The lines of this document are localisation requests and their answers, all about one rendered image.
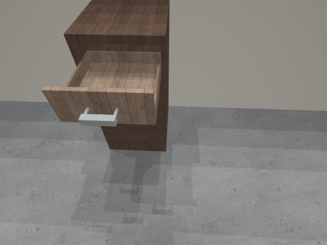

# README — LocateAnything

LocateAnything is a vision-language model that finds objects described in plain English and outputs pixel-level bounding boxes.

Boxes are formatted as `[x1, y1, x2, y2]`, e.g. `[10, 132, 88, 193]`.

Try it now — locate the cabinet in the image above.
[64, 0, 170, 152]

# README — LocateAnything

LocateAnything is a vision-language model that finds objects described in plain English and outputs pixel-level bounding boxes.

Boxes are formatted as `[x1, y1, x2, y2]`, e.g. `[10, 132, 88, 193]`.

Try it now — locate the handle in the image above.
[78, 107, 119, 127]

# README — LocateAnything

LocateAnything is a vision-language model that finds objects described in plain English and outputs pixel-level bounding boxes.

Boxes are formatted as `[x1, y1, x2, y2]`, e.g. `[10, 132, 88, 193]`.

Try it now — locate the drawer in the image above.
[41, 51, 161, 125]

